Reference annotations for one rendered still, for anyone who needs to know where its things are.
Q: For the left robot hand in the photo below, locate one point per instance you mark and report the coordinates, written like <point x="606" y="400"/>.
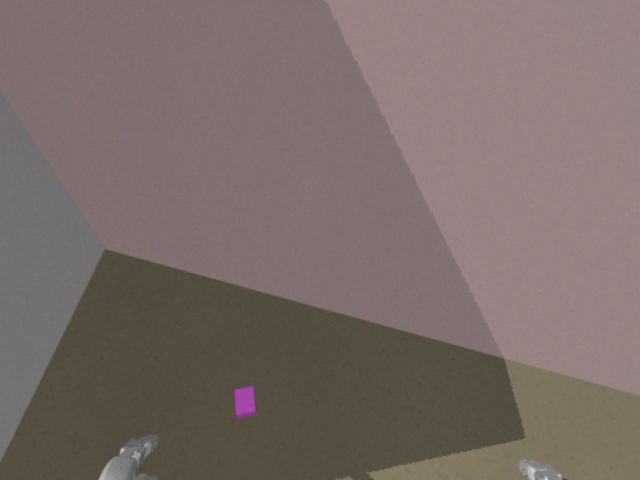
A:
<point x="132" y="454"/>

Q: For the small box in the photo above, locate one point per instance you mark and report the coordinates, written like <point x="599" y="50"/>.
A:
<point x="245" y="402"/>

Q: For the right robot hand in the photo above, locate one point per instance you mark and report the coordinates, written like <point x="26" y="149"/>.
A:
<point x="536" y="471"/>

